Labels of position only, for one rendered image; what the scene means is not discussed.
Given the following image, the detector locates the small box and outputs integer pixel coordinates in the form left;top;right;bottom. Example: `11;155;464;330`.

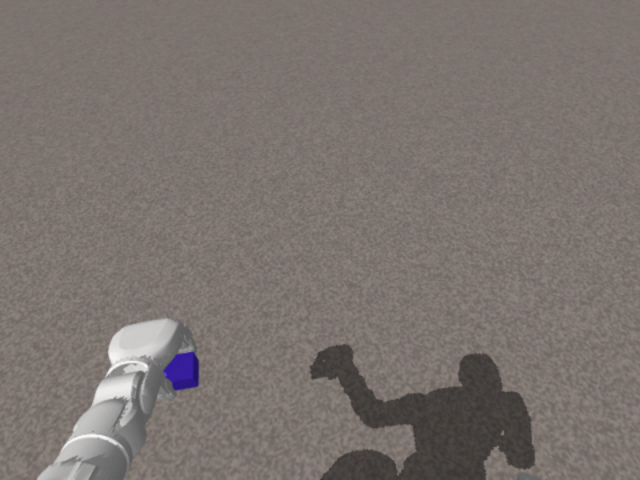
163;352;199;391

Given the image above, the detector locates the left robot arm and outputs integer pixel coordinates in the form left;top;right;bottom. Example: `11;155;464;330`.
37;357;162;480

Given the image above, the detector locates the left robot hand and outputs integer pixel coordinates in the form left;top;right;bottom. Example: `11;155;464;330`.
108;318;197;400

